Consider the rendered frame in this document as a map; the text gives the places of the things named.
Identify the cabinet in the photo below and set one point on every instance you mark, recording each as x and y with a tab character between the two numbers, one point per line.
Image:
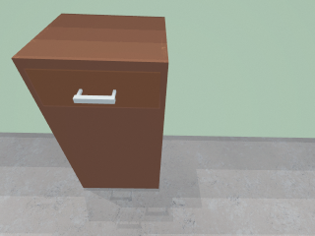
107	147

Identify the handle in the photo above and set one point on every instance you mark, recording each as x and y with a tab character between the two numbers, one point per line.
94	99

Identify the drawer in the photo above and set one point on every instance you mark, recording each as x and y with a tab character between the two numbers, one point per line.
57	87

